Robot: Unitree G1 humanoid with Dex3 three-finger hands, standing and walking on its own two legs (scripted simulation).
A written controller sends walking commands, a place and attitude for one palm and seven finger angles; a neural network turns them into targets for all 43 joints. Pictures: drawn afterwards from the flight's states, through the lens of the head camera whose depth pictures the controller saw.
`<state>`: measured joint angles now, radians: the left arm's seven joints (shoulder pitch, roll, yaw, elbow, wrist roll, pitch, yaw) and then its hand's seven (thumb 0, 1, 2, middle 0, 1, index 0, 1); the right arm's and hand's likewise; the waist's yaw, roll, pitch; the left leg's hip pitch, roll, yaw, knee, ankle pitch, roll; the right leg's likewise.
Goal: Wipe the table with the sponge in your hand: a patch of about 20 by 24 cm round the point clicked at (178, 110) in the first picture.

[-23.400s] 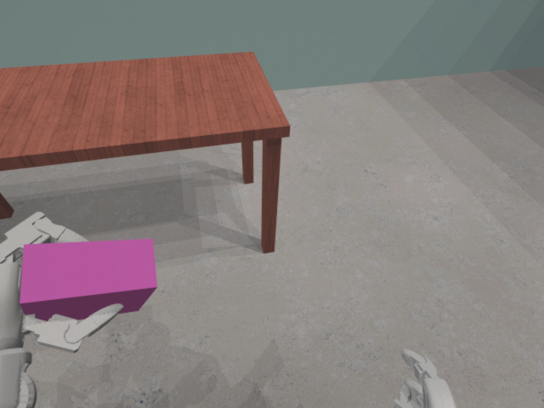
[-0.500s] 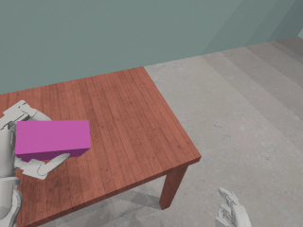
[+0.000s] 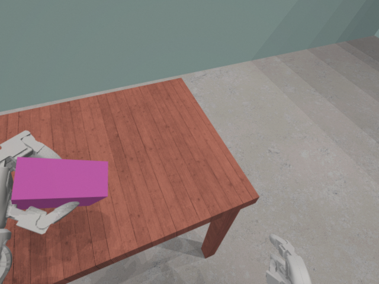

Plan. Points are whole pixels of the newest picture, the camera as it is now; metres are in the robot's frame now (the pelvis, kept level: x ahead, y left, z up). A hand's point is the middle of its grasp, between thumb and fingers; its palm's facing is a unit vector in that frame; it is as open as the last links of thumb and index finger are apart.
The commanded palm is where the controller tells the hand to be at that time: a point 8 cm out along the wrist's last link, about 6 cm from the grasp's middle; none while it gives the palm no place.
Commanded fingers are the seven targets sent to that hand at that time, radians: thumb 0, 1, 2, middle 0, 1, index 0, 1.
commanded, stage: look again from close up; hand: left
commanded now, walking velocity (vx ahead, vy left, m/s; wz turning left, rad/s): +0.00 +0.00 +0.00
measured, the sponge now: (72, 185) +0.24 +0.22 +0.13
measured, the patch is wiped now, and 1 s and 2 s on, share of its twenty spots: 0.00 0.00 0.00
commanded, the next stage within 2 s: come to a stop and stand still in 0.28 s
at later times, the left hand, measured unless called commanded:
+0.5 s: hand (60, 199) +0.21 +0.21 +0.15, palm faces +0.35 -0.86 -0.37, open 9.6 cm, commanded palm +0.15 +0.25 +0.17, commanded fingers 0.00 0.10 1.30 -1.20 -1.60 -1.20 -1.60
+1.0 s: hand (71, 197) +0.22 +0.21 +0.13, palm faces +0.18 -0.88 -0.44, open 9.6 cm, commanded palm +0.17 +0.27 +0.17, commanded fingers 0.00 0.10 1.30 -1.20 -1.60 -1.20 -1.60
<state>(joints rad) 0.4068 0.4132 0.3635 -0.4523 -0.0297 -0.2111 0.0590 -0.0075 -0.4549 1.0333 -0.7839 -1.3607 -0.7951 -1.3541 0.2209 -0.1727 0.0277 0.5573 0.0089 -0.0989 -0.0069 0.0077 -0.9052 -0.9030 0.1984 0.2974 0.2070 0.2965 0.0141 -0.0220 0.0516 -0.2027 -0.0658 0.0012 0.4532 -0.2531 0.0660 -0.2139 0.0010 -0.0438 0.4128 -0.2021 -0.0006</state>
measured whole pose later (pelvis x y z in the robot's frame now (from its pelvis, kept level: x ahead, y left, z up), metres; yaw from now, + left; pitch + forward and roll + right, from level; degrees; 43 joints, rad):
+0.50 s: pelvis -0.01 -0.03 +0.00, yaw +0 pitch +0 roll -1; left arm 0.42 0.35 0.32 -0.40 -0.03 -0.19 0.09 -0.01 -0.45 1.03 -0.78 -1.36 -0.79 -1.35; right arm 0.24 -0.21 0.01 0.58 0.02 -0.11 -0.04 0.01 -0.91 -0.90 0.20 0.30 0.21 0.30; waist 0.02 0.00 0.00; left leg -0.21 -0.02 -0.01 0.45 -0.23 0.04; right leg -0.21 0.04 -0.05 0.38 -0.17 -0.04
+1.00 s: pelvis +0.00 -0.01 +0.00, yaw -2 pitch +0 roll -1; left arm 0.49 0.38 0.31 -0.43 -0.03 -0.26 0.02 -0.01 -0.45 1.04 -0.78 -1.36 -0.79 -1.36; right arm 0.24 -0.19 0.00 0.60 0.03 -0.12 0.00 0.01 -0.91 -0.90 0.20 0.30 0.20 0.30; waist -0.01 -0.02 0.05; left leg -0.21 -0.05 0.04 0.45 -0.25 0.06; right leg -0.25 0.02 -0.01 0.44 -0.20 -0.01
